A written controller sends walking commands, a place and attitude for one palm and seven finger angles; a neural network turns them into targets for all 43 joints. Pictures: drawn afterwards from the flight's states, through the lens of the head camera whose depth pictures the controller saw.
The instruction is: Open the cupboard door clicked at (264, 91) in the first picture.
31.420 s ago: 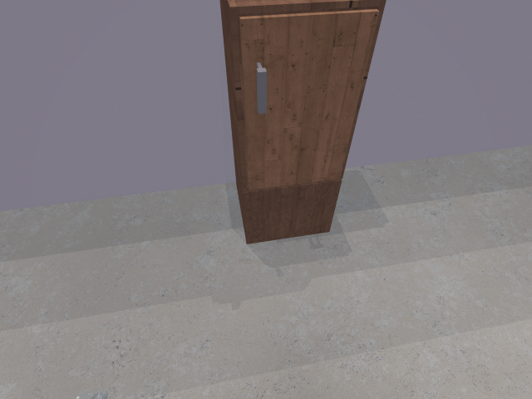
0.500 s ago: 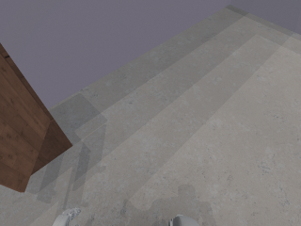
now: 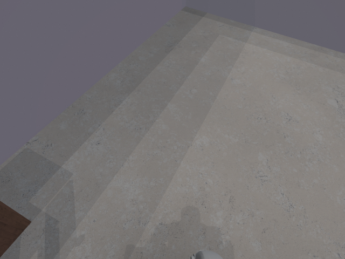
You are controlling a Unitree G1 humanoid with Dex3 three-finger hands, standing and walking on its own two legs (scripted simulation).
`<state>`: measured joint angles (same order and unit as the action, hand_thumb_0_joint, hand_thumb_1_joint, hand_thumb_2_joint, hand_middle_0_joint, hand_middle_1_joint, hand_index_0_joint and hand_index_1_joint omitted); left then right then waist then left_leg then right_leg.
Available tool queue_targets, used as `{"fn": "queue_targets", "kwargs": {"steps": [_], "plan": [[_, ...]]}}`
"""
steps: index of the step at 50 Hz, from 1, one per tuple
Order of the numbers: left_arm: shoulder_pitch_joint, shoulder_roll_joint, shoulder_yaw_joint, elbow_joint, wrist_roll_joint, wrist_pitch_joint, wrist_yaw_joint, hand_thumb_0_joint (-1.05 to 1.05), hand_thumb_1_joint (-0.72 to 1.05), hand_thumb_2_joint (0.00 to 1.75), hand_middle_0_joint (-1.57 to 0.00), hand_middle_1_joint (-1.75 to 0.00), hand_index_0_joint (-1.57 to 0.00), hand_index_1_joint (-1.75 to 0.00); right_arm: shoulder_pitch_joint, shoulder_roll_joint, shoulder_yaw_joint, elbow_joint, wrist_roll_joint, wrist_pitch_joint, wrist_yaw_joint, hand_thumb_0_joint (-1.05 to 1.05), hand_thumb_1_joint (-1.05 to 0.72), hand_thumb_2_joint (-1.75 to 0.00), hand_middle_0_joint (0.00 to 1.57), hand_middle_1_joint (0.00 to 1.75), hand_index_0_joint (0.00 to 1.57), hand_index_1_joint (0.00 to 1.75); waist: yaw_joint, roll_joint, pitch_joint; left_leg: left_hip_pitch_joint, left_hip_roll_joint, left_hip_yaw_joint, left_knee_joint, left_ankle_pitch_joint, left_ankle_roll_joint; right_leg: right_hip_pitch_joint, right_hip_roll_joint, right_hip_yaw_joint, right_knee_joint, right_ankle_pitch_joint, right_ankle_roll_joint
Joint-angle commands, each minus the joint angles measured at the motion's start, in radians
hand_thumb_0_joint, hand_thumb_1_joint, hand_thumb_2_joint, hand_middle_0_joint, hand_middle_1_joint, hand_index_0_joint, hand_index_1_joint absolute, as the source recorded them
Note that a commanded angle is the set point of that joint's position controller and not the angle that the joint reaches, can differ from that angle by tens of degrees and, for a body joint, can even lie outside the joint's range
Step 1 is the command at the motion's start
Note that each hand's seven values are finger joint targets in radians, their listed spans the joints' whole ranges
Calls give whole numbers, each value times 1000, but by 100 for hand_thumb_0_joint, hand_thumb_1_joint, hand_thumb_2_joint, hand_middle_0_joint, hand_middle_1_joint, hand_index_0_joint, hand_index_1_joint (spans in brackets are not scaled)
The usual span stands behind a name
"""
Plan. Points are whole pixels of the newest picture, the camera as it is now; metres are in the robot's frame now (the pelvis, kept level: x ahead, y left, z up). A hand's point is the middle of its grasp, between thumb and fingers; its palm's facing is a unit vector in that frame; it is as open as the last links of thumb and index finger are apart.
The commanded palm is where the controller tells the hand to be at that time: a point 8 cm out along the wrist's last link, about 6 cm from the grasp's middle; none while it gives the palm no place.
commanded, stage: walk to a spot facing it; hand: left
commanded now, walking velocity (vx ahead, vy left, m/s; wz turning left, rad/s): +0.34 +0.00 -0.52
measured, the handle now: out of the picture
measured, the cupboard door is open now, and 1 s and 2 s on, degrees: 46 46 46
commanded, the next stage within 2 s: turn to face it in 1.00 s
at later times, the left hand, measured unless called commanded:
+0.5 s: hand (147, 191) +0.32 +0.09 -0.16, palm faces -0.19 -0.96 -0.20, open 7.2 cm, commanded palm none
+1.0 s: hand (177, 129) +0.57 +0.01 -0.17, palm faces -0.30 -0.94 -0.19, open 7.4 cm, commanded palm none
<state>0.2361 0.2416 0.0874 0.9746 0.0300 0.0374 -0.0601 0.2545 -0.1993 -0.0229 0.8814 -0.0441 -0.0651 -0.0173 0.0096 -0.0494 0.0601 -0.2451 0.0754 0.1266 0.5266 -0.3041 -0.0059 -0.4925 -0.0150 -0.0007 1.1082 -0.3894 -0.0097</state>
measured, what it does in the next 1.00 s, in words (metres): walks ahead, turning right: right foot, then left foot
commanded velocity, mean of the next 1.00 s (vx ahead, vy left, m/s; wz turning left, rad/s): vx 0.36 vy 0.00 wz -0.24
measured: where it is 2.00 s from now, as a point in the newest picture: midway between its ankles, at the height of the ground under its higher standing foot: (212, 185)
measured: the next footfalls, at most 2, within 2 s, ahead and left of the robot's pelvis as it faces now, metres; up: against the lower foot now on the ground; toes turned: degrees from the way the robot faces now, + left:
right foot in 0.26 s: +0.21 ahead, -0.16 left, +0.00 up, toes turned -15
left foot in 0.66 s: +0.43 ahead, +0.02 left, +0.00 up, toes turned -7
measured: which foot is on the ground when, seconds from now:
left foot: down 0.00-0.26, up 0.28-0.64, down 0.66-1.00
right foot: up 0.00-0.24, down 0.26-0.66, up 0.68-0.98, down 1.00-1.00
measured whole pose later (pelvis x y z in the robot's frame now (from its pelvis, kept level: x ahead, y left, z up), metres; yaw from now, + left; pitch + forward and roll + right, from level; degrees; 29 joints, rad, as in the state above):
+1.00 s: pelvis +0.43 -0.15 -0.01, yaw -18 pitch +0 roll +2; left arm 0.16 0.20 0.06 1.00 0.03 -0.03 -0.06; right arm 0.38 -0.19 -0.04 1.08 -0.04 -0.03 0.00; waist -0.01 -0.01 0.06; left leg -0.10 0.11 0.18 0.53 -0.40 -0.06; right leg -0.40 -0.08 -0.10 0.58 -0.23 -0.03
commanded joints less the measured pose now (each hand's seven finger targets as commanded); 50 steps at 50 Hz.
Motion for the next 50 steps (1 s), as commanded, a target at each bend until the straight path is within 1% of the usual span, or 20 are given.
{"fn": "queue_targets", "kwargs": {"steps": [1,8,10,11,12,13,14,17,19,27,30,31,32,33,34,37,41,47,48,50], "plan": [[-164,5,-10,-147,0,-46,-20,0,90,90,-20,-30,-20,-30,185,-146,-34,35,8,-21,-14,0,-90,-90,20,30,20,30,-58,225,-42,269,235,-92,-258,390,84,-259,-67,-38,-20,121,16],[-267,16,-15,-159,-4,-36,-16,0,90,90,-20,-30,-20,-30,205,-160,-36,76,-1,-3,-5,0,-90,-90,20,30,20,30,-58,208,7,165,276,32,-257,346,81,16,-31,-130,-399,143,-19],[-147,50,-2,-124,-2,-41,-9,0,90,90,-20,-30,-20,-30,169,-172,-36,76,3,4,-3,0,-90,-90,20,30,20,30,18,180,-33,93,263,69,-97,455,60,249,11,-156,-470,136,-49],[29,93,12,-67,0,-52,-1,0,90,90,-20,-30,-20,-30,135,-171,-33,70,12,5,0,0,-90,-90,20,30,20,30,104,101,-110,-11,205,116,131,490,24,510,21,-130,-527,139,-80],[208,213,46,-17,6,-66,17,0,90,90,-20,-30,-20,-30,121,-116,-23,41,35,1,12,0,-90,-90,20,30,20,30,177,-162,-237,-282,89,172,485,202,-20,795,-215,207,-640,-15,-168],[263,288,59,-1,-22,-62,31,0,90,90,-20,-30,-20,-30,68,-94,-25,-7,45,3,9,0,-90,-90,20,30,20,30,174,-272,-251,-475,-10,46,764,-335,-37,795,-428,604,-847,6,-255],[179,279,55,-22,-28,-52,46,0,90,90,-20,-30,-20,-30,21,-118,-34,-8,38,12,9,0,-90,-90,20,30,20,30,140,-99,-134,-527,52,-74,833,-285,-27,633,-444,611,-900,-170,-292],[-53,121,8,-88,-15,-69,59,0,90,90,-20,-30,-20,-30,54,-88,-43,57,15,36,13,0,-90,-90,20,30,20,30,-6,-96,-38,-346,119,-108,654,-58,-45,262,-283,270,-927,-58,-188],[-67,105,6,-75,-7,-83,60,0,90,90,-20,-30,-20,-30,115,-53,-41,90,13,48,20,0,-90,-90,20,30,20,30,-43,-83,-56,-250,98,-72,526,-18,-47,216,-230,177,-930,31,-179],[50,110,11,14,-15,-109,48,0,90,90,-20,-30,-20,-30,-72,-40,-43,25,17,19,41,0,-90,-90,20,30,20,30,7,-46,-15,-237,32,-43,124,95,-40,374,-216,167,-893,180,-181],[64,105,8,33,-19,-110,54,0,90,90,-20,-30,-20,-30,-51,-65,-47,42,15,4,34,0,-90,-90,20,30,20,30,-28,1,-15,-70,-3,-13,-27,137,-22,363,-192,137,-774,343,-146],[52,92,5,27,-21,-108,53,0,90,90,-20,-30,-20,-30,41,-98,-53,76,11,-4,26,0,-90,-90,20,30,20,30,-72,53,-50,113,6,-41,-71,135,5,267,-143,90,-625,408,-118],[56,54,-1,7,-23,-107,47,0,90,90,-20,-30,-20,-30,183,-179,-73,116,-1,-11,15,0,-90,-90,20,30,20,30,-125,184,-137,335,171,-272,-117,71,89,81,-52,18,-374,312,-68],[63,18,-17,-19,-26,-113,39,0,90,90,-20,-30,-20,-30,304,-266,-89,138,-12,-5,7,0,-90,-90,20,30,20,30,-152,344,-202,477,405,-568,-226,35,211,-114,58,-82,-44,-120,-30],[-12,38,-19,-46,-13,-113,43,0,90,90,-20,-30,-20,-30,298,-255,-84,133,-6,10,7,0,-90,-90,20,30,20,30,-157,244,-141,376,437,-615,-260,-80,243,-181,14,1,96,-178,-40],[-90,27,-8,-42,-6,-102,27,0,90,90,-20,-30,-20,-30,155,-133,-53,105,0,-10,2,0,-90,-90,20,30,20,30,-83,174,13,138,343,-430,-349,-46,171,-231,-89,44,154,35,-18],[-63,-24,-22,-26,-6,-74,10,0,90,90,-20,-30,-20,-30,110,-131,-50,121,8,-19,3,0,-90,-90,20,30,20,30,-34,185,-47,107,233,-100,-326,179,120,-34,-99,-45,-237,97,5],[-18,14,-4,3,-2,-69,11,0,90,90,-20,-30,-20,-30,89,-145,-51,136,7,10,13,0,-90,-90,20,30,20,30,15,128,-9,-32,197,-17,-217,-26,73,289,-24,-148,-512,199,-3],[76,52,7,31,0,-75,16,0,90,90,-20,-30,-20,-30,80,-130,-46,136,11,13,15,0,-90,-90,20,30,20,30,63,61,-35,-86,141,26,-64,2,44,425,-24,-109,-566,146,-23],[307,239,49,88,-10,-88,40,0,90,90,-20,-30,-20,-30,40,-50,-30,81,35,12,28,0,-90,-90,20,30,20,30,158,-332,-137,-425,-35,81,508,-348,-16,687,-414,520,-896,-139,-217]]}}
